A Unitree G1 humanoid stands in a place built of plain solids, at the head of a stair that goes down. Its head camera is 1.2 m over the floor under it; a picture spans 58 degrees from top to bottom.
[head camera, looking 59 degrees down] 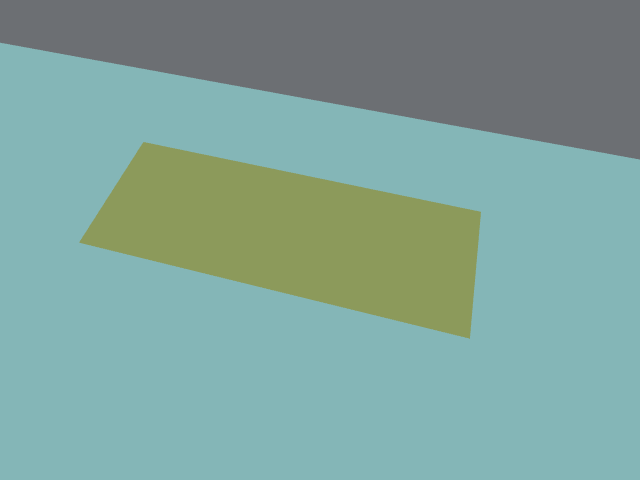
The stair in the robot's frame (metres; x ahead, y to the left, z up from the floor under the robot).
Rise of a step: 0.11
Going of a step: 0.54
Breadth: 1.36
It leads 15 degrees to the right of straight ahead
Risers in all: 3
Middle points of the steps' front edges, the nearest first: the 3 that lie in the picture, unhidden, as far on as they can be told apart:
0.56 0.20 0.00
1.08 0.06 -0.11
1.60 -0.07 -0.22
